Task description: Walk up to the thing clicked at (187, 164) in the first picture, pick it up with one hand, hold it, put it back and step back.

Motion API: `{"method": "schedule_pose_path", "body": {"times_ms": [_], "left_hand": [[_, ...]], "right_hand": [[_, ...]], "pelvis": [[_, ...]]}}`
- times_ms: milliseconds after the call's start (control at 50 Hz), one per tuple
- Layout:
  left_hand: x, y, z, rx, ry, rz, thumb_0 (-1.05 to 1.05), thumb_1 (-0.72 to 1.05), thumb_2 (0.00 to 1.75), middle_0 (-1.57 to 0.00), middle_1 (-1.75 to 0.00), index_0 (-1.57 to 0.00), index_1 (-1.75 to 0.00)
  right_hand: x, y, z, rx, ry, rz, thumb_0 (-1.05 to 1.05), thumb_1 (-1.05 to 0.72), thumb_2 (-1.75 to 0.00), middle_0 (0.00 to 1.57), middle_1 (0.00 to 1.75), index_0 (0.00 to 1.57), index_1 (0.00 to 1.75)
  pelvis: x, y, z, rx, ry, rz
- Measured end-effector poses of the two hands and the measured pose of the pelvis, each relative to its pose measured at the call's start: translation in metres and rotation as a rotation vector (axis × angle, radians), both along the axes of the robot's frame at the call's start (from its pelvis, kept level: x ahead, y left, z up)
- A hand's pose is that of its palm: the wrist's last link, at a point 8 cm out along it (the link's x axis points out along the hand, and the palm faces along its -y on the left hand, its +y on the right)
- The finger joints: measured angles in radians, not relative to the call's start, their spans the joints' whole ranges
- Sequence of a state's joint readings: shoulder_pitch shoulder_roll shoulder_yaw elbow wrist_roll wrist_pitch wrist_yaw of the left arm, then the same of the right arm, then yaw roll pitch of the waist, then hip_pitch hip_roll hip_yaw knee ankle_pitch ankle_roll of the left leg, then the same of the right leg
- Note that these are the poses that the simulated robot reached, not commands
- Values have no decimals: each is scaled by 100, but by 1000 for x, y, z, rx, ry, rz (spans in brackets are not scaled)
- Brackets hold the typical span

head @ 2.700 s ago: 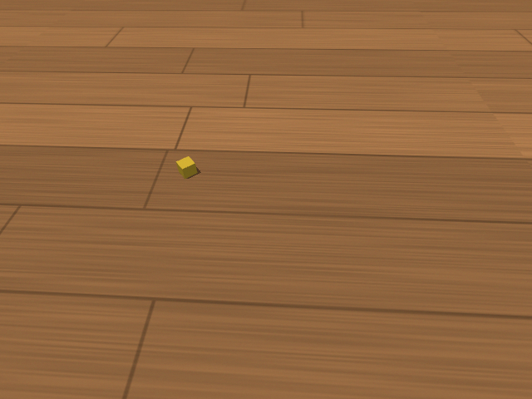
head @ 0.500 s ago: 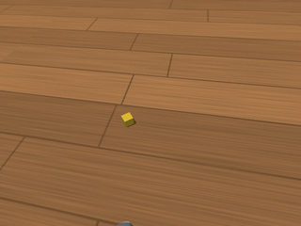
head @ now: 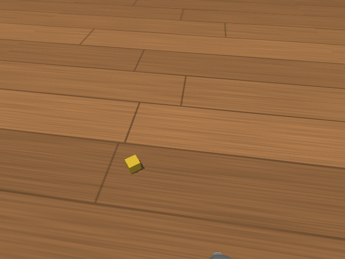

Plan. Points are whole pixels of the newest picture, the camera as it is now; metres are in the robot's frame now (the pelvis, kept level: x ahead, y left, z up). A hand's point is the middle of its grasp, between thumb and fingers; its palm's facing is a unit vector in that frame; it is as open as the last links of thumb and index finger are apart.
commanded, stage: walk up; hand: left
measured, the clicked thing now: (133, 164) +0.85 +0.25 -0.73
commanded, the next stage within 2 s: none
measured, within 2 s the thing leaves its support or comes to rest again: neither
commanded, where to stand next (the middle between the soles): +0.44 -0.03 m, yaw +2 degrees
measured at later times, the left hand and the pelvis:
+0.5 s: hand (78, 250) +0.21 +0.27 -0.16, palm faces +0.00 -0.94 -0.35, open 7.4 cm; pelvis +0.18 -0.01 -0.02, yaw +2 degrees
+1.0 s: hand (103, 183) +0.38 +0.22 -0.13, palm faces +0.00 -0.90 -0.44, open 7.4 cm; pelvis +0.31 -0.06 -0.01, yaw +2 degrees
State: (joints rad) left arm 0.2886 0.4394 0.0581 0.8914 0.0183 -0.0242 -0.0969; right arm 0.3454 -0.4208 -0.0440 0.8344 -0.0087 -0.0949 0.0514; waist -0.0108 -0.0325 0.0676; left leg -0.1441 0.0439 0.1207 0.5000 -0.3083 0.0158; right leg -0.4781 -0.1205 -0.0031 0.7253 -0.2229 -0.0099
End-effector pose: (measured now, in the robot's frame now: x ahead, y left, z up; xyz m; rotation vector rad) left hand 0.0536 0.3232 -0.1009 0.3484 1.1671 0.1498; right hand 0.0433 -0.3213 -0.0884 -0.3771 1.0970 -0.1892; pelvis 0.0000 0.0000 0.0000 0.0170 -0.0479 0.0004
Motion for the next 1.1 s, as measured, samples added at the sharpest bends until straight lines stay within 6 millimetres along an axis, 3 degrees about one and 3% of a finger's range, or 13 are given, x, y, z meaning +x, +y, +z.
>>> {"method": "schedule_pose_path", "body": {"times_ms": [100, 160, 320, 480, 540, 660, 820, 920, 1020, 1100], "left_hand": [[64, -16, 7, 60, -74, -10, 1, 90, 89, -20, -30, -21, -30], [89, -28, 13, 74, -130, 5, 1, 90, 89, -20, -30, -21, -30], [110, -39, 17, 53, -71, 39, 0, 90, 89, -20, -30, -21, -30], [141, -15, -22, 10, -2, 67, 1, 90, 89, -20, -30, -21, -30], [164, -14, -28, 3, 25, 56, 1, 90, 89, -20, -30, -21, -30], [216, -17, -18, -13, -2, 19, 1, 90, 89, -20, -30, -21, -30], [281, -34, 3, 31, -37, -7, 1, 90, 89, -20, -30, -21, -30], [310, -48, 8, 97, -84, 11, 1, 90, 89, -20, -30, -21, -30], [320, -62, 17, 95, -83, 29, 0, 90, 89, -20, -30, -21, -30], [324, -61, 13, 93, -68, 40, 0, 90, 89, -20, -30, -21, -30]], "right_hand": [[31, -28, -28, 19, 54, -18, 0, -90, -90, 21, 30, 21, 30], [60, -35, -37, 25, 83, -11, 1, -91, -90, 21, 30, 21, 30], [153, -26, -21, 54, 16, 52, 1, -91, -90, 20, 30, 21, 30], [226, -8, -11, -13, -45, 85, 0, -91, -90, 20, 30, 21, 30], [236, -5, -5, -23, -69, 51, 0, -91, -90, 20, 30, 21, 30], [237, -9, 7, -31, -20, 13, 0, -91, -90, 21, 30, 21, 30], [247, -37, -13, 2, 70, -30, 0, -90, -90, 21, 30, 21, 30], [278, -53, -41, 26, 110, -33, 0, -91, -90, 20, 30, 21, 30], [317, -48, -44, 54, 106, 0, 0, -91, -90, 20, 30, 21, 30], [341, -42, -43, 54, 99, 18, 0, -91, -90, 20, 30, 21, 30]], "pelvis": [[48, -24, -14, -5, 4, 9], [69, -33, -15, -12, -1, 15], [119, -34, -1, -20, 8, 19], [177, -12, -18, -19, 2, 31], [194, -8, -17, -17, -7, 24], [224, -12, -4, -6, -15, 11], [269, -32, -5, 1, -9, 13], [295, -53, -16, -11, -11, 21], [309, -56, -8, -4, -8, 28], [319, -53, -8, -10, -3, 33]]}}
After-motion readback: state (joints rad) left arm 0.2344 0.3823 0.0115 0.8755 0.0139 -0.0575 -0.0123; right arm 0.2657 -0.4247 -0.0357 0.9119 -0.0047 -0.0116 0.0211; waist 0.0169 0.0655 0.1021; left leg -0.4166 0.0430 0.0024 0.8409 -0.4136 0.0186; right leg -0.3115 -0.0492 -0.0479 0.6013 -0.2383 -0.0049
